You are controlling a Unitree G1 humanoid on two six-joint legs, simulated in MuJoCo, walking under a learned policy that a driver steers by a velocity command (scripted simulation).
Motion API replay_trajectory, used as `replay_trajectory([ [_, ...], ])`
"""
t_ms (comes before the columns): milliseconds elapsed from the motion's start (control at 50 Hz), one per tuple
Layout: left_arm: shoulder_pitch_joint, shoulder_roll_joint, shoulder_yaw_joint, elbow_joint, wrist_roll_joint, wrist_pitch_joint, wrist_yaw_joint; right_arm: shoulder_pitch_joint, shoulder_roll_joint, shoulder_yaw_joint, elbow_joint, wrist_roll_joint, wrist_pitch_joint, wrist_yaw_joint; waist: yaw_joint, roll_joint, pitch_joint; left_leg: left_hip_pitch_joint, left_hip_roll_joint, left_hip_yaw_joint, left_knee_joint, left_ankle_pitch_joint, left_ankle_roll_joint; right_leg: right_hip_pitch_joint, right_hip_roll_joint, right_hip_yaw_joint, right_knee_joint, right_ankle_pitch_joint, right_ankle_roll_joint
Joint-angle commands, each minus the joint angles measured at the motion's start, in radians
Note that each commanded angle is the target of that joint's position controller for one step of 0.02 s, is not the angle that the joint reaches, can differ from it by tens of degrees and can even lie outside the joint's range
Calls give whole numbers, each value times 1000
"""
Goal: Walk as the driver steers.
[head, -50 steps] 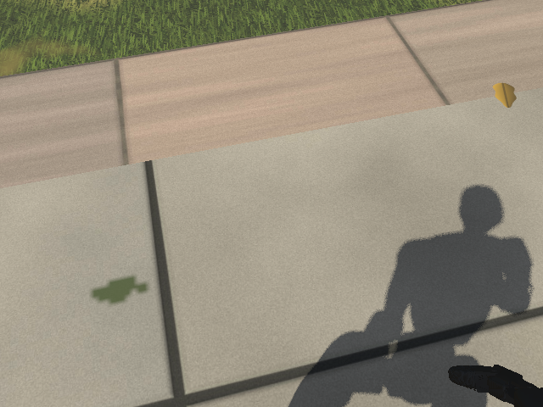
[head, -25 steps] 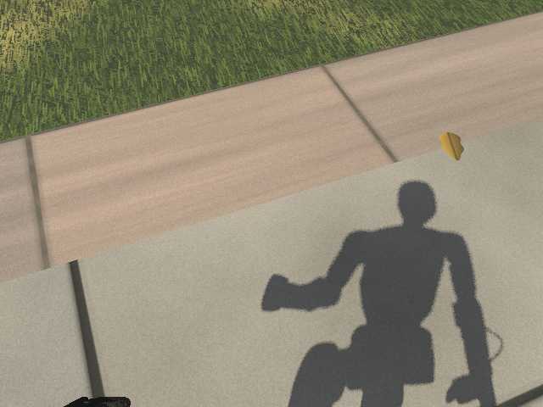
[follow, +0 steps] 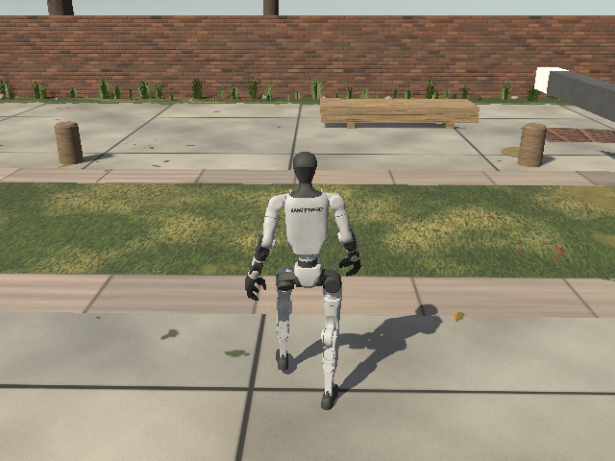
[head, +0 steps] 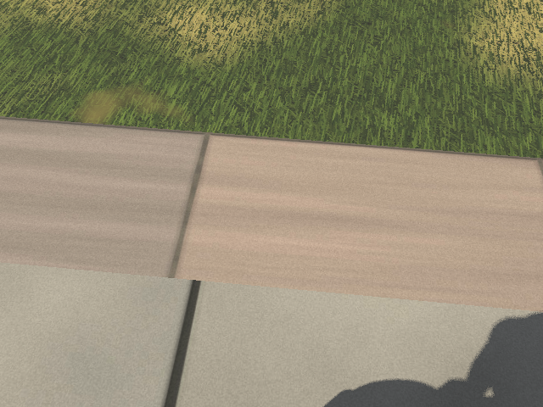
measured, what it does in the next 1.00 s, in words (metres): walks ahead, turning left: left foot, then right foot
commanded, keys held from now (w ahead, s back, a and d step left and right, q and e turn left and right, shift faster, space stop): w+q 0.62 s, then no key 0.38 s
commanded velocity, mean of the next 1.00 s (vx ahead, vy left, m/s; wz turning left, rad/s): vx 0.40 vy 0.00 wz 0.48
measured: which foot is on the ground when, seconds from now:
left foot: up 0.00-0.08, down 0.10-0.62, up 0.64-1.00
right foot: down 0.00-0.12, up 0.14-0.58, down 0.60-1.00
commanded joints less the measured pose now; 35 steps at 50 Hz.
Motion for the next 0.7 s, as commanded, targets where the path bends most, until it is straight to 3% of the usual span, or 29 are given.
replay_trajectory([
  [20,-18,187,42,-52,-16,9,6,-96,-55,-8,-108,1,-9,19,-22,-84,58,-11,-23,45,-55,-74,35,22,-310,68,-14,489,-149],
  [60,-35,217,50,-61,-23,23,8,-27,-95,-29,-109,1,-4,20,-79,-118,-11,132,-95,106,-60,-173,75,43,-305,36,149,820,-128],
  [80,-51,223,51,-67,-27,32,9,95,-130,-52,-81,5,-2,18,-154,-112,-78,297,-146,134,-102,-163,105,12,-279,9,324,922,-108],
  [100,-44,203,41,-74,-21,34,11,271,-198,-90,-31,8,3,3,-235,-74,-170,579,-175,102,-146,-116,145,-135,-238,-9,571,826,-67],
  [120,-7,94,8,-112,23,23,8,344,-308,-117,-12,12,10,-20,-200,152,-230,869,56,-293,-182,-140,242,-499,-138,-5,926,146,-9],
  [140,13,49,-17,-160,10,-20,-4,315,-338,-106,-57,1,-11,-10,-142,218,-393,1050,230,-846,-372,-325,414,-762,34,241,1156,-346,14],
  [160,-121,137,3,-184,-34,-49,-15,315,-244,-78,-53,-7,-26,0,-199,78,-325,1026,215,-773,-437,-311,350,-879,-15,341,1192,-274,-9],
  [180,-152,138,2,-196,-44,-64,-18,276,-206,-67,-49,-6,-39,0,-176,61,-207,908,181,-618,-429,-238,312,-907,-57,327,1130,-179,-34],
  [200,-142,132,3,-177,-20,-68,-8,199,-175,-58,-63,-3,-43,-3,-127,-22,-146,758,133,-503,-423,-148,273,-838,-102,332,1044,-102,-37],
  [220,-128,145,14,-167,1,-60,-2,139,-141,-46,-78,-7,-44,-5,-88,-16,-108,636,98,-420,-435,-46,252,-760,-128,335,964,-57,-31],
  [240,-111,147,18,-166,5,-46,-5,114,-129,-40,-92,-17,-44,-10,-64,4,-99,563,79,-387,-459,4,248,-699,-139,339,931,-27,-24],
  [320,-173,97,8,-202,22,-14,-3,160,-170,-51,-81,-8,-51,-36,-66,-6,-63,465,37,-293,-496,126,251,-688,-110,310,734,105,32],
  [420,-345,63,-10,-261,8,-24,-20,227,-174,-52,-62,-1,-39,-54,-133,47,-19,421,-20,-253,-485,-21,183,-616,-36,300,379,378,40],
  [520,-391,107,0,-298,-3,-44,-41,280,-167,-52,-40,5,-25,-61,-141,68,-17,526,31,-371,-375,-56,163,-571,-9,333,260,321,8],
  [560,-333,128,10,-290,-5,-53,-43,265,-169,-54,-45,2,-17,-65,-107,102,-30,555,40,-416,-311,-4,148,-499,-1,324,241,228,-20],
  [580,-248,145,22,-267,-2,-58,-38,248,-152,-47,-53,2,-15,-64,-60,104,-67,544,5,-407,-240,55,127,-378,7,303,199,236,-44],
  [600,-125,182,36,-250,15,-63,-32,235,-107,-30,-70,-6,-17,-59,-1,69,-176,473,-51,-358,-52,51,93,-156,-78,366,221,236,-95],
  [620,24,262,57,-236,34,-59,-24,316,-49,-12,-94,-3,-22,-59,8,-124,-344,194,-171,-234,285,-188,20,217,-301,674,218,140,-213],
  [640,55,250,55,-208,22,-46,-34,388,-63,-4,-106,13,-28,-62,-26,-378,-389,-39,-205,-187,513,-587,-16,325,-436,1033,113,27,-308],
  [660,-3,159,30,-230,8,-40,-34,346,-158,-26,-85,16,-25,-63,-17,-240,-254,-105,-151,-219,608,-544,-32,213,-409,952,98,45,-282],
  [680,-57,117,15,-243,14,-28,-32,262,-180,-32,-93,4,-18,-65,-15,-142,-157,-84,-124,-186,627,-482,-45,77,-368,774,115,225,-253],
  [700,-104,95,4,-242,21,-22,-34,218,-170,-34,-104,-9,-13,-67,-38,-88,-95,-43,-105,-162,591,-449,-55,-56,-322,642,114,445,-245],
])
